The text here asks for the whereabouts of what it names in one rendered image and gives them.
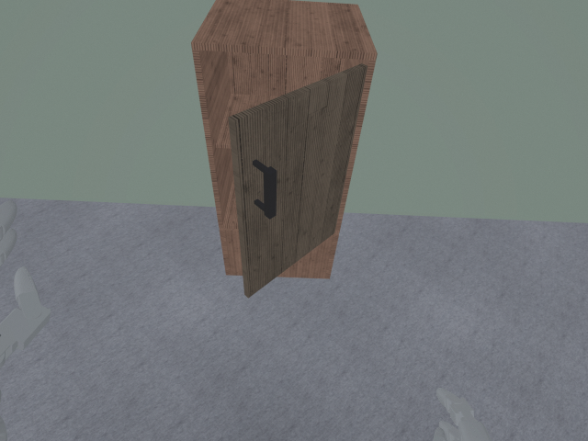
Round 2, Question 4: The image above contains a cupboard door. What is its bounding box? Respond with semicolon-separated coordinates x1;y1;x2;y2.
228;63;368;298

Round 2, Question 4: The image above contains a robot right hand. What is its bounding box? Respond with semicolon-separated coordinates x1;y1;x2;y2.
434;388;492;441

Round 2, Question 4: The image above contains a robot left hand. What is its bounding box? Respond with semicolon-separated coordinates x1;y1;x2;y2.
0;200;51;368

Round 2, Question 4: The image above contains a handle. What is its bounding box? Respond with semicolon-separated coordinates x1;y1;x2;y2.
253;160;277;219

